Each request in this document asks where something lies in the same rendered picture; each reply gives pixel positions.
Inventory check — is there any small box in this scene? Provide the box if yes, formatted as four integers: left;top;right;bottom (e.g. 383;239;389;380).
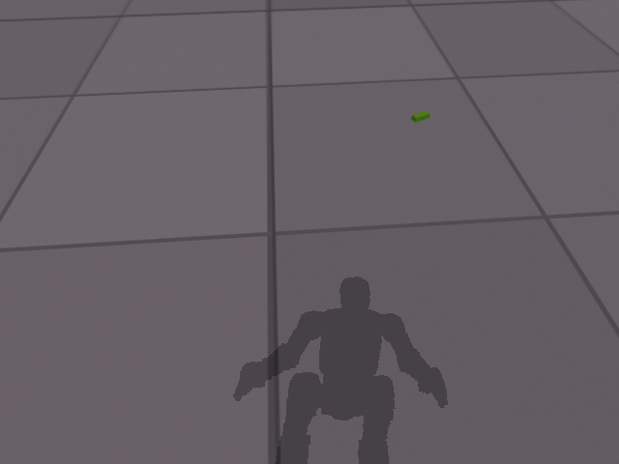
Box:
411;111;430;123

